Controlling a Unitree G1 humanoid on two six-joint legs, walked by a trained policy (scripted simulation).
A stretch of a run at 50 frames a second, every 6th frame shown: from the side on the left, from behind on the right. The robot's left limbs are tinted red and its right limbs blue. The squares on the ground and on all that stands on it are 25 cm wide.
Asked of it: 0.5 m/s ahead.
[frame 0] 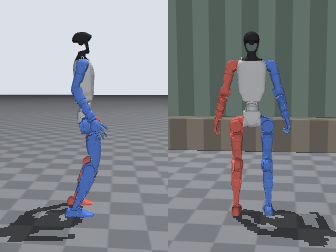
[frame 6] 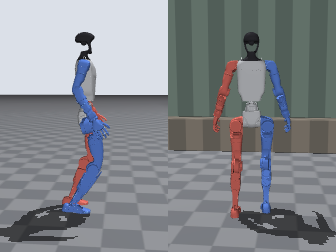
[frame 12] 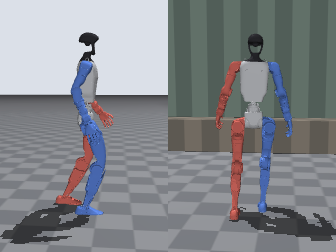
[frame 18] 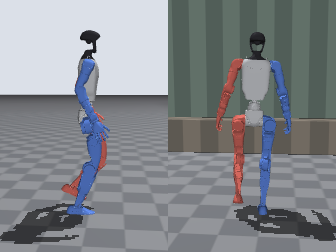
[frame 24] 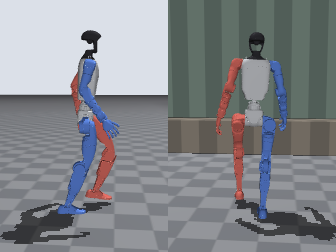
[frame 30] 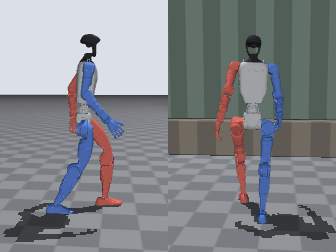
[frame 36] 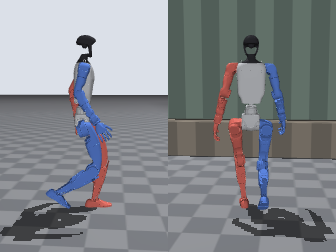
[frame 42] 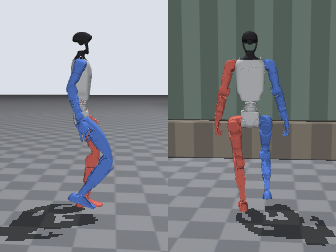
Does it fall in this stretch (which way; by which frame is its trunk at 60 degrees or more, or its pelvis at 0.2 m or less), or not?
no
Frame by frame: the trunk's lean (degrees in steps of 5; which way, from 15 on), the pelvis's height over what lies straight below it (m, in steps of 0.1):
0: 5, 0.8
6: 0, 0.8
12: 5, 0.8
18: 5, 0.8
24: 5, 0.8
30: 5, 0.8
36: 5, 0.7
42: 0, 0.8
